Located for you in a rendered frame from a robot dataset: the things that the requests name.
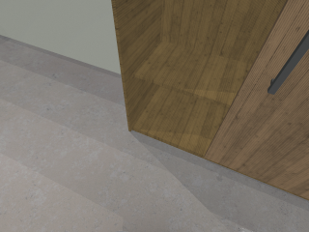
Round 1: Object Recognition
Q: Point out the wardrobe door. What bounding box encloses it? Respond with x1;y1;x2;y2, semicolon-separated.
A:
204;0;309;199

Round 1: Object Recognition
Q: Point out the handle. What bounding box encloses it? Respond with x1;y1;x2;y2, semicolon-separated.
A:
267;30;309;95

